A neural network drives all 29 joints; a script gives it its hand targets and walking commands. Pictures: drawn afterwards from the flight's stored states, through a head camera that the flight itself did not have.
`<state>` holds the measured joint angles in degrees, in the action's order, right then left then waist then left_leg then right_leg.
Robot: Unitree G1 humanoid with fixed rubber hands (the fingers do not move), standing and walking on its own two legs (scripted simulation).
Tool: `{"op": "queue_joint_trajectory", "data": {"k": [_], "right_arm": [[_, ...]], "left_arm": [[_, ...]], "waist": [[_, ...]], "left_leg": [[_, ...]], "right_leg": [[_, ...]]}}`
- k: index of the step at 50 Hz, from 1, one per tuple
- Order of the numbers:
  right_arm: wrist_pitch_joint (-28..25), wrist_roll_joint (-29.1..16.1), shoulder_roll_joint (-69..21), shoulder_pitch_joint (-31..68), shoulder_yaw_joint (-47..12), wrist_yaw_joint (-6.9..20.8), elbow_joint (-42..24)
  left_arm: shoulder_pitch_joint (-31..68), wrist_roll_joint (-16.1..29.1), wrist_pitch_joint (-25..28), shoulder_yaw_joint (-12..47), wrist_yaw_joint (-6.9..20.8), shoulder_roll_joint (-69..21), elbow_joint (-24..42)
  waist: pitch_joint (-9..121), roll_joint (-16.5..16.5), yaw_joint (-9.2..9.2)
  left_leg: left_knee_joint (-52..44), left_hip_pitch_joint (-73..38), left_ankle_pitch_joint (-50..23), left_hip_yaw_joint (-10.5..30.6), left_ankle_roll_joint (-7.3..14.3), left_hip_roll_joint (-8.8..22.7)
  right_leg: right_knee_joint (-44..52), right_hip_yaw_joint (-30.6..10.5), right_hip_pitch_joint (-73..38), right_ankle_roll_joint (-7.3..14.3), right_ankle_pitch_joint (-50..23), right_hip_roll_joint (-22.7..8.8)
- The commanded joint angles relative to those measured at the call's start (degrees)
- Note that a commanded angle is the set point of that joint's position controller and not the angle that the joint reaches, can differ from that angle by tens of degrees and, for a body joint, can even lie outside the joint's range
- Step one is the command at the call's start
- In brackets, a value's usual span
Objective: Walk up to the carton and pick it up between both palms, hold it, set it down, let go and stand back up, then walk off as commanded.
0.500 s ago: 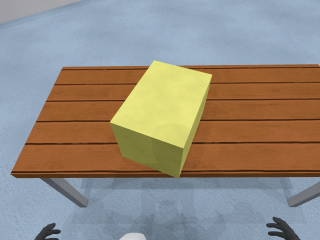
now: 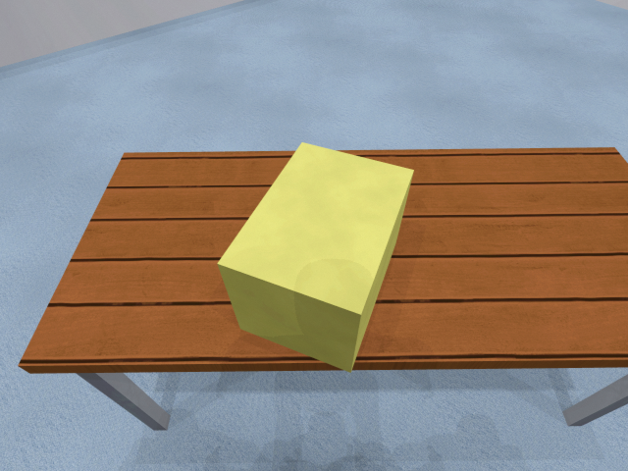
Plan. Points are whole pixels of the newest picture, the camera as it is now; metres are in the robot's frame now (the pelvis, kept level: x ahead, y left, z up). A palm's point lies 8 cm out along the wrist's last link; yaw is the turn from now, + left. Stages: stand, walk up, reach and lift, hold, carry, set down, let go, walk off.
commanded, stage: walk up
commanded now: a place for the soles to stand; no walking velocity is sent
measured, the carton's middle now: (325, 251) +0.47 +0.01 -0.08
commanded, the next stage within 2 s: reach and lift in 0.68 s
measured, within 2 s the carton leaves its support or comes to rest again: neither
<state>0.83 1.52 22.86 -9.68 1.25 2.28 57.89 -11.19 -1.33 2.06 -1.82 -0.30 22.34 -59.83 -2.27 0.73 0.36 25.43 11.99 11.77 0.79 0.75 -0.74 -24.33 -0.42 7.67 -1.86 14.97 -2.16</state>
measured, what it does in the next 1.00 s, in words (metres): stands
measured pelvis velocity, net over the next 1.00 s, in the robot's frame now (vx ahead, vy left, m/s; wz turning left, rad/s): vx -0.02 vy -0.01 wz -0.04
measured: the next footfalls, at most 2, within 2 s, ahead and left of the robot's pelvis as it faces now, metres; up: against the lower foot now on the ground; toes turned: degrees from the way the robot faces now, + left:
none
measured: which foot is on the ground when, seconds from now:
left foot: down 0.00-1.00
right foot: down 0.00-1.00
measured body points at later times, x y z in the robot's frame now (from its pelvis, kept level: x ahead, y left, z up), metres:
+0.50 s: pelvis +0.02 +0.01 +0.00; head +0.03 +0.00 +0.45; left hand +0.10 +0.33 -0.11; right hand +0.13 -0.31 -0.12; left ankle +0.02 +0.11 -0.74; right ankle -0.02 -0.14 -0.74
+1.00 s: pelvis -0.02 -0.01 -0.02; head +0.03 +0.02 +0.43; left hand +0.21 +0.26 -0.10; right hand +0.14 -0.30 -0.10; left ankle +0.02 +0.11 -0.74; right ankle -0.02 -0.14 -0.74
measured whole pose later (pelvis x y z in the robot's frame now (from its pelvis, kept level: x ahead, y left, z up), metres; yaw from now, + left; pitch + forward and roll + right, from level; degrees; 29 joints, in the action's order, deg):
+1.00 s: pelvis -0.02 -0.01 -0.02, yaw -2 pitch -3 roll -1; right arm -9.6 -0.8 16.9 -2.8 2.6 1.0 50.0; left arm 0.1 -6.8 -24.0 -7.6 1.3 17.3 -26.7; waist -9.6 -3.0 -0.3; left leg 37.2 16.7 17.1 0.0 -0.9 2.5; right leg -34.4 -1.4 12.4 -0.9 18.6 1.0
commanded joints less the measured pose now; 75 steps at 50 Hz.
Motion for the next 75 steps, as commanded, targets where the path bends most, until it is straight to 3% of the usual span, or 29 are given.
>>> {"op": "queue_joint_trajectory", "data": {"k": [1, 6, 34, 35, 36, 38, 41, 43, 46, 48, 52, 57, 61, 67, 71, 75], "right_arm": [[-1.6, -0.5, 11.3, 3.5, 2.7, -1.1, -4.7], [-1.3, -0.7, 11.4, 3.3, 2.8, -1.4, -5.3], [-0.8, -0.4, 11.0, 5.4, 3.1, -1.2, -6.1], [-9.5, 5.0, 4.2, 22.8, 5.9, -0.7, 0.1], [-10.0, 4.6, 6.1, 19.0, 7.8, 1.5, -0.4], [-10.3, 4.7, 7.3, 15.3, 9.6, 2.6, -2.4], [-11.2, 1.8, 8.6, 10.7, 8.0, 1.3, -7.3], [-11.7, -0.4, 9.1, 8.8, 7.3, 0.0, -8.3], [-12.2, -2.6, 7.4, 6.5, 5.8, -2.1, -11.6], [-11.9, -3.8, 5.9, 5.2, 4.3, -3.0, -13.4], [-11.0, -3.1, 3.3, 5.3, 2.5, -3.3, -16.4], [-9.9, -1.5, -1.0, 3.7, 2.3, -3.5, -27.0], [-8.7, -0.6, -4.4, -0.5, 2.3, -4.9, -32.7], [-7.6, 1.1, -7.4, -4.0, 3.4, -7.4, -35.5], [-8.1, 1.6, -8.7, -4.5, 3.9, -9.0, -36.6], [-9.2, 1.4, -11.0, -4.3, 3.7, -10.0, -38.3]], "left_arm": [[1.8, 0.5, 1.2, -2.4, -1.2, 12.9, 4.1], [1.8, 0.7, 0.8, -2.5, -1.5, 13.2, 4.3], [2.3, 0.4, 0.5, -2.3, -1.7, 13.0, 4.3], [30.1, -1.6, -10.3, -3.1, -1.7, 7.9, 22.6], [23.6, 0.6, -16.5, -2.9, -3.1, 6.9, 26.9], [20.0, -0.6, -22.2, -2.4, -2.5, 5.2, 31.0], [14.9, -3.1, -26.0, -4.7, -1.0, 6.6, 36.3], [11.1, -5.1, -26.8, -7.4, -0.3, 8.0, 36.7], [6.8, -6.7, -26.7, -11.2, 0.4, 9.1, 37.5], [4.4, -7.0, -26.3, -12.2, 1.0, 7.9, 37.0], [6.3, -6.5, -26.1, -11.0, 1.2, 6.2, 38.2], [10.3, -2.2, -23.8, -9.0, 0.8, 6.7, 44.7], [9.7, 0.3, -21.2, -7.7, 1.5, 7.9, 46.8], [7.3, 2.3, -17.7, -6.6, 3.1, 8.9, 45.8], [5.6, 3.7, -14.9, -6.3, 4.2, 8.8, 44.0], [4.5, 5.4, -12.0, -6.5, 5.2, 8.9, 42.4]], "waist": [[4.4, 0.7, 0.16], [5.2, -0.1, 0.07], [3.5, 0.1, 0.00], [1.0, -2.9, -2.37], [-2.3, 0.1, -3.12], [1.6, -1.7, -3.97], [10.5, -2.2, -2.94], [12.9, -1.8, -1.71], [12.2, -2.4, 1.63], [9.3, -1.9, 2.67], [2.0, 1.2, 2.68], [0.6, 1.8, 2.40], [1.0, 1.9, 1.67], [-0.2, 2.7, 0.94], [-0.4, 3.0, 1.41], [-0.4, 1.4, 2.21]], "left_leg": [[-3.5, -2.1, -11.1, 5.7, 2.8, 6.2], [-2.0, -3.0, -15.6, 5.1, 2.9, 6.1], [-2.9, -2.8, -10.3, 5.5, 3.0, 5.8], [4.2, 1.7, 2.4, -4.7, -5.8, 3.3], [4.3, 0.4, 4.9, -4.0, -5.3, 4.0], [7.7, 0.9, 2.1, -4.1, -3.6, 4.2], [12.0, -5.2, -10.6, -4.1, -3.2, 3.4], [12.4, -7.3, -14.7, -4.3, -3.5, 2.5], [10.1, -5.7, -13.1, -5.7, -3.0, 1.1], [7.5, -4.8, -10.3, -6.6, -2.7, 0.0], [3.1, -6.1, -3.8, -7.6, -2.4, -0.2], [-0.1, -6.9, 0.8, -8.5, -1.9, 0.3], [-1.3, -7.9, 2.5, -8.7, -1.5, 0.3], [-4.2, -6.8, 6.0, -8.0, -1.2, 1.5], [-7.0, -3.3, 6.5, -7.4, -0.7, 2.9], [-7.2, -4.3, 2.4, -8.0, -1.1, 2.7]], "right_leg": [[2.8, -3.7, -1.6, 4.0, -12.4, -4.6], [1.6, -3.4, -2.5, 4.1, -16.0, -5.0], [2.2, -3.7, -1.4, 4.3, -11.9, -4.5], [-3.7, 6.6, 12.4, 5.8, 1.9, 2.7], [-5.2, 6.5, 13.1, 6.2, 5.2, 3.1], [-7.0, 6.3, 13.2, 6.2, 0.7, 2.7], [-7.5, 6.9, 9.6, 5.0, -14.5, 2.5], [-7.5, 6.5, 7.1, 3.8, -21.5, 2.7], [-6.5, 4.6, 2.1, 2.5, -26.5, 2.2], [-5.2, 3.4, -0.4, 1.9, -26.9, 1.9], [-1.8, 2.9, 3.4, 2.2, -14.0, 2.2], [1.6, 2.6, 6.2, 2.9, -2.3, 2.4], [3.1, 2.4, 6.7, 2.8, 0.4, 2.5], [4.4, 2.6, 3.3, 3.0, 3.1, 3.2], [3.5, 3.1, -3.5, 2.4, 0.4, 4.5], [4.9, 2.5, -4.7, 2.4, 0.1, 4.0]]}}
